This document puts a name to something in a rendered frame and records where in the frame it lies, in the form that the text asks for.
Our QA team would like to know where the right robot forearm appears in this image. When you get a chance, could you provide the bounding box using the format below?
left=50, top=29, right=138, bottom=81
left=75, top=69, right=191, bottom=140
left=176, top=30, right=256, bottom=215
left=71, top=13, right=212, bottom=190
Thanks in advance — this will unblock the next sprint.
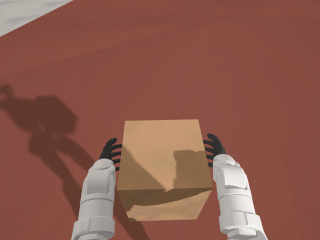
left=213, top=154, right=268, bottom=240

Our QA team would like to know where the carton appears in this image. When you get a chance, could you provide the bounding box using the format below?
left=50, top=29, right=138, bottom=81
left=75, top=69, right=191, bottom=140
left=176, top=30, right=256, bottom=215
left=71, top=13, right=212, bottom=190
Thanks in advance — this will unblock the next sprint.
left=117, top=119, right=213, bottom=222

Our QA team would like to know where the left robot forearm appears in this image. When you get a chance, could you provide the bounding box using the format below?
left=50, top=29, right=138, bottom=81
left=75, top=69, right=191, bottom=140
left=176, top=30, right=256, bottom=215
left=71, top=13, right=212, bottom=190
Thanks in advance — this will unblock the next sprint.
left=71, top=158, right=116, bottom=240

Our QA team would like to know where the left robot hand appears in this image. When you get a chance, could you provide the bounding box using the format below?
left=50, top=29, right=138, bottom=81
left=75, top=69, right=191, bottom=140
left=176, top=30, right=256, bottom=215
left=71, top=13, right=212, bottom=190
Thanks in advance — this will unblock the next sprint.
left=99, top=137, right=122, bottom=171

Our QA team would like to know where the right robot hand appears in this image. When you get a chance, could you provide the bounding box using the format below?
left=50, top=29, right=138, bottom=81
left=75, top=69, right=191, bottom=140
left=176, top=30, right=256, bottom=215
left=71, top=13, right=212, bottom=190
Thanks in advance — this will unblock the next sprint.
left=203, top=133, right=226, bottom=168

